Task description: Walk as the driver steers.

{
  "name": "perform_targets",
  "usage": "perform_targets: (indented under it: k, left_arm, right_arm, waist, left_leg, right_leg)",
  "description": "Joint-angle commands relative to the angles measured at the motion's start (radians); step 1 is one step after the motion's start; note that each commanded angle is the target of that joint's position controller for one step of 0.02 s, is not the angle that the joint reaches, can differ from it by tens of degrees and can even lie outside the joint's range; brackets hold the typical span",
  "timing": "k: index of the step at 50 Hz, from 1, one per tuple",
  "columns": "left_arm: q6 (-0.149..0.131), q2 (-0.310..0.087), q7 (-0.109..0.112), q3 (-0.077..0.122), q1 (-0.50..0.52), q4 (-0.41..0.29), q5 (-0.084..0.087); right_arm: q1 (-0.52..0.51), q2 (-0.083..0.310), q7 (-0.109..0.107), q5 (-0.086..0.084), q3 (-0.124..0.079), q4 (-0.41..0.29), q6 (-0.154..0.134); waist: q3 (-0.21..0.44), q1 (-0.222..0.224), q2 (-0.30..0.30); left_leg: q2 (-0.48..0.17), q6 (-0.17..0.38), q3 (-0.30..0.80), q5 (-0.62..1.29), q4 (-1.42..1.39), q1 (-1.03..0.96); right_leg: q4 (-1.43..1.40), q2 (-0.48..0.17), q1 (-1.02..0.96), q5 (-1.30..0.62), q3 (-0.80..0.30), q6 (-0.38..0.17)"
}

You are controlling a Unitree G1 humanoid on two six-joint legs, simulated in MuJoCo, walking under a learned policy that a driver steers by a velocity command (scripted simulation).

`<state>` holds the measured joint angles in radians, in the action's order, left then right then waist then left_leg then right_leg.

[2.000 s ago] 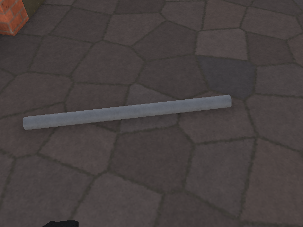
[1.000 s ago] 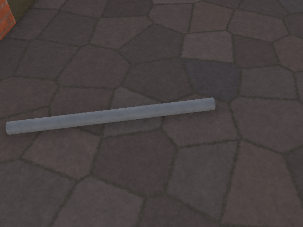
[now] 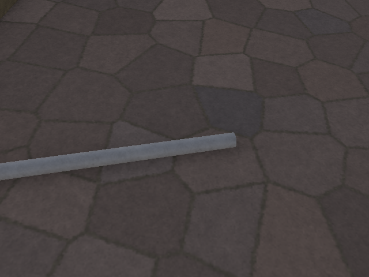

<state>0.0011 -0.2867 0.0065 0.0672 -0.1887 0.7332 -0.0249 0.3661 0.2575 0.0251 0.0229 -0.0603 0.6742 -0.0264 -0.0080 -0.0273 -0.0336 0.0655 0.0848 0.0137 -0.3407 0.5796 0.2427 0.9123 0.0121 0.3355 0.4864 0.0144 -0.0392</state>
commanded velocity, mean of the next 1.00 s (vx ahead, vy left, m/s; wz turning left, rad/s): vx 0.45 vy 0.00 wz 0.22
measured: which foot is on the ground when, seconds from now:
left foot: down 0.00-0.40, up 0.42-0.80, down 0.82-1.00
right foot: up 0.00-0.36, down 0.38-0.82, up 0.84-1.00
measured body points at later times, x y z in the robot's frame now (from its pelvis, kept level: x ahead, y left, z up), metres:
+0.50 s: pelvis +0.21 -0.02 +0.00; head +0.24 -0.02 +0.45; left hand +0.32 +0.27 -0.08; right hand +0.34 -0.28 -0.12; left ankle +0.08 +0.06 -0.65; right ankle +0.28 -0.10 -0.73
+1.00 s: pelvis +0.45 +0.10 +0.01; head +0.47 +0.12 +0.46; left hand +0.45 +0.37 -0.13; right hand +0.60 -0.13 -0.10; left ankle +0.43 +0.18 -0.73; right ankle +0.44 -0.04 -0.64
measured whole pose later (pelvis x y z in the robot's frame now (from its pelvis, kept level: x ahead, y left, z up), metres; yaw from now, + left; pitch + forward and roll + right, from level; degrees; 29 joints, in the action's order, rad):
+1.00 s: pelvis +0.45 +0.10 +0.01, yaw +10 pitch +1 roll +0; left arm -0.02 -0.29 -0.03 0.06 -0.34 0.84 -0.03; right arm 0.26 0.22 0.00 0.03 -0.02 0.79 -0.07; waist -0.02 0.01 -0.04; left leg 0.01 0.05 -0.11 -0.22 0.40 0.21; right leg 1.13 -0.03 0.50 0.31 -0.01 -0.07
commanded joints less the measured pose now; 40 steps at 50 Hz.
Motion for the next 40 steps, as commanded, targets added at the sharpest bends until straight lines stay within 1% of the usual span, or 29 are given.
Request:
perform_targets:
  k: [1, 3, 5, 7, 9, 11, 13, 15, 16, 17, 18, 19, 20, 21, 22, 23, 24, 25, 26, 27, 29, 31, 32, 34, 36, 37, 38, 39, 40]
  left_arm:
    - [-0.055, -0.100, -0.017, 0.015, 0.163, -0.133, -0.013]
    - [-0.041, -0.090, -0.032, 0.010, 0.102, -0.097, -0.025]
    - [-0.032, -0.072, -0.035, 0.002, 0.129, -0.106, -0.021]
    - [-0.025, -0.075, -0.041, 0.000, 0.180, -0.122, -0.016]
    - [-0.027, -0.061, -0.044, -0.008, 0.220, -0.135, -0.020]
    - [-0.030, -0.062, -0.042, -0.014, 0.251, -0.144, -0.018]
    - [-0.036, -0.061, -0.034, -0.019, 0.288, -0.167, -0.007]
    - [-0.046, -0.064, -0.017, -0.024, 0.301, -0.194, -0.007]
    - [-0.051, -0.077, -0.007, -0.021, 0.264, -0.195, -0.002]
    - [-0.054, -0.079, 0.001, -0.018, 0.187, -0.180, 0.005]
    - [-0.061, -0.094, 0.015, -0.008, 0.066, -0.148, 0.006]
    - [-0.070, -0.163, 0.035, 0.014, -0.102, -0.108, -0.008]
    - [-0.066, -0.248, 0.051, 0.030, -0.224, -0.111, -0.022]
    - [-0.059, -0.251, 0.043, 0.029, -0.178, -0.105, -0.018]
    - [-0.055, -0.160, 0.035, 0.011, -0.115, -0.116, -0.010]
    - [-0.061, -0.099, 0.029, -0.004, -0.083, -0.105, -0.006]
    - [-0.069, -0.069, 0.023, -0.017, -0.065, -0.095, -0.008]
    - [-0.076, -0.071, 0.014, -0.016, -0.080, -0.077, -0.008]
    - [-0.086, -0.069, 0.010, -0.017, -0.088, -0.061, -0.006]
    - [-0.095, -0.071, 0.003, -0.015, -0.105, -0.041, -0.002]
    - [-0.113, -0.081, -0.009, -0.009, -0.127, -0.013, 0.004]
    - [-0.112, -0.088, -0.014, -0.007, -0.150, 0.009, 0.003]
    - [-0.105, -0.078, -0.016, -0.013, -0.156, 0.018, 0.004]
    - [-0.094, -0.082, -0.021, -0.014, -0.194, 0.039, 0.015]
    - [-0.086, -0.130, -0.022, -0.003, -0.239, 0.058, 0.015]
    - [-0.083, -0.150, -0.021, 0.001, -0.233, 0.063, 0.015]
    - [-0.079, -0.167, -0.021, 0.006, -0.242, 0.069, 0.014]
    - [-0.074, -0.174, -0.020, 0.007, -0.248, 0.078, 0.012]
    - [-0.072, -0.170, -0.019, 0.004, -0.248, 0.088, 0.014]
  right_arm:
    - [0.029, 0.185, -0.015, -0.009, -0.052, -0.048, -0.021]
    - [0.025, 0.149, -0.008, -0.018, -0.041, -0.043, -0.029]
    - [0.079, 0.142, -0.012, -0.018, -0.041, -0.014, -0.029]
    - [0.114, 0.155, -0.019, -0.013, -0.047, 0.003, -0.024]
    - [0.128, 0.166, -0.021, -0.009, -0.051, 0.012, -0.019]
    - [0.134, 0.185, -0.013, -0.011, -0.053, 0.016, -0.016]
    - [0.136, 0.186, -0.015, -0.004, -0.054, 0.017, -0.012]
    - [0.109, 0.208, -0.014, 0.000, -0.057, 0.012, -0.010]
    - [0.080, 0.218, -0.013, -0.002, -0.059, 0.009, -0.011]
    - [0.039, 0.215, -0.014, -0.006, -0.057, 0.007, -0.011]
    - [-0.003, 0.224, -0.012, -0.016, -0.056, 0.006, -0.012]
    - [-0.012, 0.177, -0.014, -0.020, -0.041, 0.005, -0.019]
    - [0.057, 0.083, -0.017, -0.039, -0.017, -0.018, -0.023]
    - [0.081, 0.141, -0.017, -0.002, -0.021, -0.022, -0.014]
    - [0.050, 0.160, -0.014, 0.017, -0.025, 0.006, -0.005]
    - [-0.013, 0.150, -0.001, 0.026, -0.021, 0.011, -0.002]
    - [-0.031, 0.138, 0.009, 0.019, -0.018, 0.019, 0.002]
    - [-0.030, 0.138, 0.020, 0.023, -0.018, 0.024, 0.003]
    - [-0.026, 0.131, 0.025, 0.026, -0.017, 0.044, 0.008]
    - [-0.013, 0.109, 0.026, 0.029, -0.011, 0.048, 0.012]
    - [-0.063, 0.099, 0.032, 0.035, -0.008, 0.034, 0.016]
    - [-0.131, 0.088, 0.042, 0.039, 0.001, 0.018, 0.011]
    - [-0.174, 0.058, 0.049, 0.042, 0.016, 0.005, 0.008]
    - [-0.282, 0.041, 0.059, 0.034, 0.031, -0.018, 0.003]
    - [-0.332, 0.049, 0.058, 0.027, 0.035, -0.029, 0.002]
    - [-0.336, 0.070, 0.051, 0.018, 0.026, -0.030, -0.001]
    - [-0.328, 0.079, 0.043, 0.019, 0.024, -0.027, -0.005]
    - [-0.293, 0.084, 0.033, 0.019, 0.020, -0.017, -0.012]
    - [-0.205, 0.092, 0.020, 0.023, 0.013, 0.013, -0.024]
  waist:
    - [-0.049, -0.007, 0.090]
    - [0.000, -0.003, 0.098]
    - [0.005, -0.020, 0.102]
    - [-0.031, -0.043, 0.111]
    - [-0.047, -0.060, 0.122]
    - [-0.033, -0.083, 0.136]
    - [-0.029, -0.092, 0.145]
    - [-0.026, -0.075, 0.139]
    - [-0.016, -0.044, 0.140]
    - [-0.001, 0.007, 0.127]
    - [0.048, 0.081, 0.096]
    - [0.133, 0.160, -0.001]
    - [0.277, 0.163, -0.194]
    - [0.258, 0.102, -0.231]
    - [0.120, 0.078, -0.110]
    - [0.030, 0.077, -0.043]
    - [-0.001, 0.055, -0.057]
    - [-0.010, 0.040, -0.082]
    - [-0.031, 0.030, -0.077]
    - [-0.021, 0.017, -0.068]
    - [-0.030, 0.004, -0.060]
    - [-0.023, 0.007, -0.066]
    - [-0.028, 0.009, -0.075]
    - [-0.040, 0.039, -0.088]
    - [-0.044, 0.055, -0.077]
    - [-0.052, 0.042, -0.071]
    - [-0.047, 0.041, -0.067]
    - [-0.033, 0.023, -0.065]
    - [0.004, -0.021, -0.042]
  left_leg:
    - [-0.273, 0.175, 0.475, 0.029, -0.362, -0.230]
    - [-0.224, 0.162, 0.384, 0.201, -0.351, -0.232]
    - [-0.210, 0.162, 0.363, 0.244, -0.351, -0.237]
    - [-0.204, 0.161, 0.367, 0.200, -0.368, -0.227]
    - [-0.193, 0.154, 0.374, 0.195, -0.368, -0.215]
    - [-0.173, 0.154, 0.356, 0.254, -0.338, -0.210]
    - [-0.177, 0.149, 0.370, 0.356, -0.299, -0.198]
    - [-0.202, 0.142, 0.404, 0.452, -0.257, -0.189]
    - [-0.204, 0.128, 0.416, 0.486, -0.227, -0.165]
    - [-0.187, 0.104, 0.411, 0.531, -0.182, -0.108]
    - [-0.131, 0.067, 0.372, 0.591, -0.067, -0.017]
    - [-0.053, 0.025, 0.298, 0.531, 0.177, 0.110]
    - [0.062, -0.020, 0.145, 0.031, 0.502, 0.324]
    - [0.059, -0.016, 0.114, -0.164, 0.636, 0.436]
    - [-0.013, -0.015, 0.122, -0.089, 0.674, 0.467]
    - [-0.043, -0.018, 0.095, -0.026, 0.654, 0.466]
    - [-0.070, -0.024, 0.094, 0.021, 0.611, 0.435]
    - [-0.078, -0.027, 0.102, 0.024, 0.585, 0.389]
    - [-0.074, -0.032, 0.104, 0.044, 0.569, 0.365]
    - [-0.057, -0.042, 0.108, 0.056, 0.553, 0.357]
    - [-0.056, -0.052, 0.118, 0.104, 0.489, 0.385]
    - [-0.065, -0.063, 0.095, 0.153, 0.394, 0.396]
    - [-0.084, -0.070, 0.036, 0.187, 0.311, 0.374]
    - [-0.093, -0.074, -0.038, 0.226, 0.160, 0.286]
    - [-0.082, -0.070, -0.058, 0.221, 0.084, 0.215]
    - [-0.076, -0.062, -0.058, 0.196, 0.057, 0.202]
    - [-0.068, -0.054, -0.063, 0.170, 0.028, 0.169]
    - [-0.054, -0.045, -0.065, 0.150, -0.011, 0.108]
    - [-0.034, -0.031, -0.069, 0.167, -0.082, -0.025]
  right_leg:
    - [0.112, -0.043, 0.384, -0.120, -0.069, 0.014]
    - [0.088, -0.043, 0.339, -0.170, -0.036, 0.054]
    - [0.054, -0.043, 0.360, -0.204, -0.028, 0.077]
    - [-0.018, -0.044, 0.401, -0.240, -0.016, 0.092]
    - [-0.121, -0.035, 0.396, -0.276, -0.012, 0.102]
    - [-0.193, -0.024, 0.341, -0.326, -0.006, 0.101]
    - [-0.238, -0.010, 0.299, -0.330, 0.000, 0.091]
    - [-0.272, -0.010, 0.245, -0.317, -0.017, 0.076]
    - [-0.295, -0.001, 0.171, -0.291, -0.020, 0.066]
    - [-0.346, 0.014, 0.033, -0.269, -0.023, 0.049]
    - [-0.409, 0.031, -0.178, -0.294, -0.014, 0.031]
    - [-0.444, -0.098, -0.414, -0.212, -0.149, -0.008]
    - [-0.566, -0.378, -0.648, 0.088, -0.530, -0.075]
    - [-0.677, -0.447, -0.546, 0.201, -0.820, -0.134]
    - [-0.678, -0.411, -0.423, 0.288, -0.711, -0.147]
    - [-0.683, -0.357, -0.326, 0.169, -0.564, -0.147]
    - [-0.703, -0.300, -0.270, 0.018, -0.435, -0.128]
    - [-0.716, -0.271, -0.214, -0.078, -0.370, -0.118]
    - [-0.724, -0.246, -0.173, -0.187, -0.307, -0.114]
    - [-0.722, -0.251, -0.170, -0.281, -0.273, -0.129]
    - [-0.734, -0.258, -0.166, -0.439, -0.203, -0.151]
    - [-0.737, -0.242, -0.176, -0.491, -0.156, -0.155]
    - [-0.737, -0.220, -0.161, -0.504, -0.116, -0.152]
    - [-0.735, -0.188, -0.120, -0.539, -0.095, -0.145]
    - [-0.723, -0.214, -0.123, -0.568, -0.126, -0.143]
    - [-0.703, -0.225, -0.133, -0.561, -0.142, -0.137]
    - [-0.677, -0.236, -0.149, -0.577, -0.160, -0.134]
    - [-0.628, -0.237, -0.160, -0.619, -0.168, -0.126]
    - [-0.509, -0.207, -0.148, -0.713, -0.141, -0.108]
Keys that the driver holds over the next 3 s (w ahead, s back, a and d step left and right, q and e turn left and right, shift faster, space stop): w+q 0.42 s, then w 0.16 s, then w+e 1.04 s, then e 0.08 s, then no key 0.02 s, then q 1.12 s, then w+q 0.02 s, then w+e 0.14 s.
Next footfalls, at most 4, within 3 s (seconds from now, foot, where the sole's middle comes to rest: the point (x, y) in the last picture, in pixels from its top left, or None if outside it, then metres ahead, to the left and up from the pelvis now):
0.38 right None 0.32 -0.09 -0.77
0.82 left None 0.47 0.19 -0.77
1.32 right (165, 206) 0.80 0.04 -0.77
1.60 left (119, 167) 0.95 0.24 -0.72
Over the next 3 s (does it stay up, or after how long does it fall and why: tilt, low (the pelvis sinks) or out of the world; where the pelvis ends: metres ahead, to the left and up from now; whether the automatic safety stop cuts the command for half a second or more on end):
stays up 1.27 -0.01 0.01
